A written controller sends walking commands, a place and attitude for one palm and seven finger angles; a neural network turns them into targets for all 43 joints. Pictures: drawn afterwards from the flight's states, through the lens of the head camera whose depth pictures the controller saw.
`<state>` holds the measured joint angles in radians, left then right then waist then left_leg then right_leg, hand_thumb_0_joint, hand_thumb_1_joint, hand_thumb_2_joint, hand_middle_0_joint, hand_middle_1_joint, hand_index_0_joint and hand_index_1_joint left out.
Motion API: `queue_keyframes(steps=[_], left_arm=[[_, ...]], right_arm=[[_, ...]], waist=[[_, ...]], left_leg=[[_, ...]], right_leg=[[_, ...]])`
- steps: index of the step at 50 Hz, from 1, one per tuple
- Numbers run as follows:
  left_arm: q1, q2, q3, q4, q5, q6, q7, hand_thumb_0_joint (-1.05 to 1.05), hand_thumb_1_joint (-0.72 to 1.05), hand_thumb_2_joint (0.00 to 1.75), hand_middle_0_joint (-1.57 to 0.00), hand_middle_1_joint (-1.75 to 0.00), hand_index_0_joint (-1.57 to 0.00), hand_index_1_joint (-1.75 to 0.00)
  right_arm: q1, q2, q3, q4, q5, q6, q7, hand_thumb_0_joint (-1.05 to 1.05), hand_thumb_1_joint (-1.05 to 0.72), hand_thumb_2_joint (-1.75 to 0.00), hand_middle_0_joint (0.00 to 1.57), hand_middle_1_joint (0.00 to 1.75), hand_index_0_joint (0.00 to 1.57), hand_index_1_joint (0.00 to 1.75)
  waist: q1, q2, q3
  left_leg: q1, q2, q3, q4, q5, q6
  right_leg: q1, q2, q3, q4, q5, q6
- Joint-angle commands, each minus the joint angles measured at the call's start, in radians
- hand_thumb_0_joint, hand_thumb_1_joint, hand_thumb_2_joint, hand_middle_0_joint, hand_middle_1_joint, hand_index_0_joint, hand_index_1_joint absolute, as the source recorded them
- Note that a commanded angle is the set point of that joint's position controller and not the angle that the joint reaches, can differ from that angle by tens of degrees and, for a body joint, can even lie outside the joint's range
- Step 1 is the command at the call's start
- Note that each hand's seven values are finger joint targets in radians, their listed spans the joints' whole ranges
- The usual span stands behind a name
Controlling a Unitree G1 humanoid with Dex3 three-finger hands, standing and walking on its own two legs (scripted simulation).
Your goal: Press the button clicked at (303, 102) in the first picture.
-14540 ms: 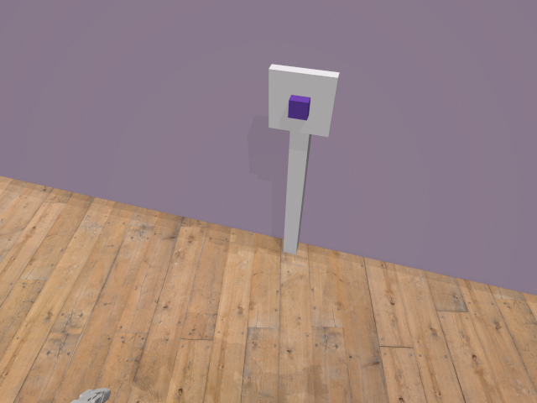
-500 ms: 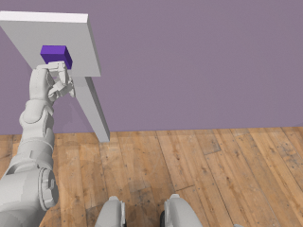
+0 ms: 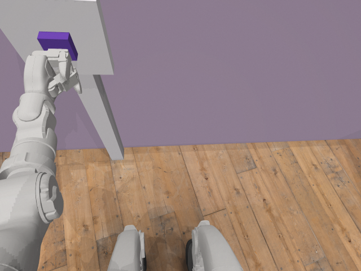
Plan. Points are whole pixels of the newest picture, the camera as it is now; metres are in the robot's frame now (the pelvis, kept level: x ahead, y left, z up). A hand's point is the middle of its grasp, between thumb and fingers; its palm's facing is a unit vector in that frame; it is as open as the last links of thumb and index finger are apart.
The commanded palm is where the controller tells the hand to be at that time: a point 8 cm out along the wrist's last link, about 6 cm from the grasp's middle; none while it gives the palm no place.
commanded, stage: hold the button down briefly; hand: left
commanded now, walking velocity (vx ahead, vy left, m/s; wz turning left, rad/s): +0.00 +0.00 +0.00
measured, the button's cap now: (59, 43) +0.56 +0.22 +0.11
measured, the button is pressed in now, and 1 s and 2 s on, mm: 9 0 0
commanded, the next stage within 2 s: pull the fist back off the button in 0.08 s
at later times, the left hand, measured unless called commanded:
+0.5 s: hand (73, 80) +0.50 +0.19 +0.07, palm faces -0.02 -1.00 -0.02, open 3.5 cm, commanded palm +0.47 +0.24 +0.07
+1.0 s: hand (73, 107) +0.44 +0.19 +0.06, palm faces -0.03 -1.00 +0.00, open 3.1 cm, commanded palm +0.40 +0.24 +0.07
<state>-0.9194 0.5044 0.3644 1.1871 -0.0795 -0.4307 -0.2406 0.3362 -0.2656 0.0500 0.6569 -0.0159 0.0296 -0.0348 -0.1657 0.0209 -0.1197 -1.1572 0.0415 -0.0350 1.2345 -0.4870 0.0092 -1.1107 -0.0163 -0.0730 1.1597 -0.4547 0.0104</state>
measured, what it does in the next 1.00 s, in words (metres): stands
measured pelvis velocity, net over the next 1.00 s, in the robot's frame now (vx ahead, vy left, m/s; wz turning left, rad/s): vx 0.04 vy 0.01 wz -0.01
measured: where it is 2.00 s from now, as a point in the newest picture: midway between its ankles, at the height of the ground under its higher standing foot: outside the picture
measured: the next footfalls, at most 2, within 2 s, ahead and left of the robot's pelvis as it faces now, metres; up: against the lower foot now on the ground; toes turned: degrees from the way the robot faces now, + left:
none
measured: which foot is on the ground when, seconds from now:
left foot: down 0.00-1.00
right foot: down 0.00-1.00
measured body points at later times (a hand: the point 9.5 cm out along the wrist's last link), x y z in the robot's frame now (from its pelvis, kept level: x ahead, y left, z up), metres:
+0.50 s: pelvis -0.01 +0.00 +0.00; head +0.13 +0.03 +0.43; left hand +0.49 +0.25 +0.07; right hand +0.02 -0.27 -0.11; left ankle +0.05 +0.11 -0.63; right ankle +0.05 -0.13 -0.63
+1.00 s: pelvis +0.04 +0.01 +0.03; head +0.14 +0.03 +0.47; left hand +0.43 +0.24 +0.07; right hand +0.14 -0.25 -0.08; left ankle +0.05 +0.11 -0.63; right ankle +0.05 -0.13 -0.63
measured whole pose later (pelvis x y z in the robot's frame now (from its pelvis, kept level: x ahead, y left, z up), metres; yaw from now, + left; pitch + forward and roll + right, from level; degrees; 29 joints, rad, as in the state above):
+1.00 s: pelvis +0.04 +0.01 +0.03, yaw -1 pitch +20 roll -3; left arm -0.38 0.30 0.25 0.68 -0.19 -0.40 -0.24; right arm 0.29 -0.25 0.00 0.58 0.02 0.04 -0.02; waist -0.07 0.02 -0.15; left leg -0.93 0.04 0.01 1.11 -0.52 0.02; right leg -0.90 -0.01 -0.03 1.04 -0.48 0.03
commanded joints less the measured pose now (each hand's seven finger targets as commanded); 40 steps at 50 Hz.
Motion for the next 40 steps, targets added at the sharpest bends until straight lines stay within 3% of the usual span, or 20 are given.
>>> queue_keyframes(steps=[1, 4, 6, 10, 15, 17, 19, 21, 24, 26, 29, 30, 32, 34, 40], left_arm=[[-0.585, 0.235, 0.003, -0.217, -0.011, -0.038, 0.028, 0.00, 0.90, 0.90, -1.30, -1.50, -1.30, -1.50], [-0.597, 0.293, 0.040, -0.220, -0.006, -0.045, 0.029, 0.00, 0.90, 0.90, -1.30, -1.50, -1.30, -1.50], [-0.591, 0.295, 0.038, -0.213, -0.008, -0.043, 0.024, 0.00, 0.90, 0.90, -1.30, -1.50, -1.30, -1.50], [-0.623, 0.287, 0.020, -0.211, -0.007, -0.034, 0.022, 0.00, 0.90, 0.90, -1.30, -1.50, -1.30, -1.50], [-0.530, 0.287, 0.046, -0.207, -0.017, -0.018, 0.014, 0.00, 0.90, 0.90, -1.30, -1.50, -1.30, -1.50], [-0.503, 0.261, 0.034, -0.204, -0.025, -0.008, 0.009, 0.00, 0.90, 0.90, -1.30, -1.50, -1.30, -1.50], [-0.457, 0.283, 0.062, -0.205, -0.031, -0.006, 0.006, 0.00, 0.90, 0.90, -1.30, -1.50, -1.30, -1.50], [-0.426, 0.280, 0.066, -0.231, -0.037, -0.005, 0.003, 0.00, 0.90, 0.90, -1.30, -1.50, -1.30, -1.50], [-0.351, 0.245, 0.064, -0.281, -0.049, -0.016, -0.001, 0.00, 0.90, 0.90, -1.30, -1.50, -1.30, -1.50], [-0.281, 0.210, 0.057, -0.305, -0.063, -0.019, -0.003, 0.00, 0.90, 0.90, -1.30, -1.50, -1.30, -1.50], [-0.208, 0.202, 0.066, -0.344, -0.067, -0.029, 0.004, 0.00, 0.90, 0.90, -1.30, -1.50, -1.30, -1.50], [-0.195, 0.172, 0.044, -0.368, -0.069, -0.033, 0.004, 0.00, 0.90, 0.90, -1.30, -1.50, -1.30, -1.50], [-0.150, 0.156, 0.037, -0.426, -0.071, -0.050, 0.003, 0.00, 0.90, 0.90, -1.30, -1.50, -1.30, -1.50], [-0.120, 0.144, 0.029, -0.453, -0.077, -0.064, -0.001, 0.00, 0.90, 0.90, -1.30, -1.50, -1.30, -1.50], [0.028, 0.053, -0.019, -0.569, -0.113, -0.065, -0.020, 0.00, 0.90, 0.90, -1.30, -1.50, -1.30, -1.50]], right_arm=[[0.138, -0.192, -0.064, -0.061, 0.002, -0.031, -0.015, 0.00, -0.90, -0.90, 0.20, 0.30, 0.20, 0.30], [0.142, -0.200, -0.061, -0.061, 0.000, -0.036, -0.016, 0.00, -0.90, -0.90, 0.20, 0.30, 0.20, 0.30], [0.141, -0.202, -0.060, -0.064, 0.001, -0.037, -0.018, 0.00, -0.90, -0.90, 0.20, 0.30, 0.20, 0.30], [0.140, -0.204, -0.056, -0.065, 0.003, -0.044, -0.019, 0.00, -0.90, -0.90, 0.20, 0.30, 0.20, 0.30], [0.143, -0.202, -0.059, -0.080, 0.004, -0.045, -0.014, 0.00, -0.90, -0.90, 0.20, 0.30, 0.20, 0.30], [0.142, -0.200, -0.059, -0.082, 0.006, -0.041, -0.013, 0.00, -0.90, -0.90, 0.20, 0.30, 0.20, 0.30], [0.139, -0.201, -0.059, -0.092, 0.008, -0.040, -0.011, 0.00, -0.90, -0.90, 0.20, 0.30, 0.20, 0.30], [0.135, -0.199, -0.063, -0.099, 0.011, -0.037, -0.014, 0.00, -0.90, -0.90, 0.20, 0.30, 0.20, 0.30], [0.129, -0.192, -0.068, -0.108, 0.013, -0.033, -0.007, 0.00, -0.90, -0.90, 0.20, 0.30, 0.20, 0.30], [0.122, -0.187, -0.074, -0.119, 0.016, -0.028, -0.003, 0.00, -0.90, -0.90, 0.20, 0.30, 0.20, 0.30], [0.115, -0.182, -0.077, -0.128, 0.019, -0.022, -0.001, 0.00, -0.90, -0.90, 0.20, 0.30, 0.20, 0.30], [0.108, -0.177, -0.079, -0.132, 0.020, -0.021, 0.001, 0.00, -0.90, -0.90, 0.20, 0.30, 0.20, 0.30], [0.100, -0.173, -0.084, -0.139, 0.020, -0.022, 0.004, 0.00, -0.90, -0.90, 0.20, 0.30, 0.20, 0.30], [0.093, -0.171, -0.088, -0.137, 0.023, -0.018, 0.001, 0.00, -0.90, -0.90, 0.20, 0.30, 0.20, 0.30], [0.071, -0.160, -0.100, -0.143, 0.031, -0.017, 0.001, 0.00, -0.90, -0.90, 0.20, 0.30, 0.20, 0.30]], waist=[[-0.078, 0.124, -0.434], [-0.068, 0.152, -0.458], [-0.071, 0.132, -0.453], [-0.081, 0.162, -0.439], [-0.044, 0.155, -0.482], [-0.050, 0.122, -0.450], [-0.027, 0.112, -0.448], [-0.022, 0.089, -0.454], [0.007, 0.121, -0.473], [0.018, 0.088, -0.466], [0.037, 0.071, -0.456], [0.034, 0.069, -0.447], [0.047, 0.083, -0.462], [0.042, 0.059, -0.449], [0.068, 0.106, -0.459]], left_leg=[[0.341, -0.024, -0.042, -0.182, 0.041, 0.021], [0.341, -0.023, -0.045, -0.180, 0.026, 0.020], [0.329, -0.022, -0.045, -0.181, 0.015, 0.021], [0.325, -0.022, -0.052, -0.188, -0.030, 0.020], [0.325, -0.025, -0.040, -0.188, 0.008, 0.019], [0.313, -0.023, -0.035, -0.190, 0.008, 0.021], [0.300, -0.023, -0.031, -0.195, 0.008, 0.020], [0.298, -0.023, -0.023, -0.197, 0.021, 0.022], [0.365, -0.020, -0.024, -0.211, 0.080, 0.014], [0.377, -0.019, -0.019, -0.220, 0.094, 0.012], [0.379, -0.020, -0.012, -0.227, 0.127, 0.012], [0.390, -0.019, -0.009, -0.230, 0.132, 0.012], [0.422, -0.019, -0.005, -0.235, 0.161, 0.009], [0.436, -0.016, -0.005, -0.233, 0.193, 0.009], [0.550, -0.014, -0.010, -0.249, 0.328, -0.004]], right_leg=[[0.118, 0.045, 0.039, -0.183, 0.023, -0.026], [0.118, 0.045, 0.041, -0.176, 0.011, -0.030], [0.118, 0.045, 0.041, -0.177, 0.004, -0.029], [0.086, 0.044, 0.039, -0.172, -0.020, -0.029], [0.136, 0.044, 0.039, -0.172, -0.001, -0.031], [0.138, 0.045, 0.038, -0.180, 0.003, -0.027], [0.162, 0.046, 0.040, -0.180, -0.001, -0.028], [0.184, 0.045, 0.043, -0.184, 0.008, -0.026], [0.189, 0.046, 0.034, -0.181, 0.046, -0.031], [0.209, 0.048, 0.031, -0.190, 0.055, -0.030], [0.243, 0.049, 0.031, -0.191, 0.082, -0.030], [0.244, 0.050, 0.032, -0.198, 0.087, -0.029], [0.264, 0.051, 0.032, -0.200, 0.110, -0.032], [0.269, 0.051, 0.030, -0.202, 0.138, -0.032], [0.288, 0.052, 0.017, -0.205, 0.230, -0.040]])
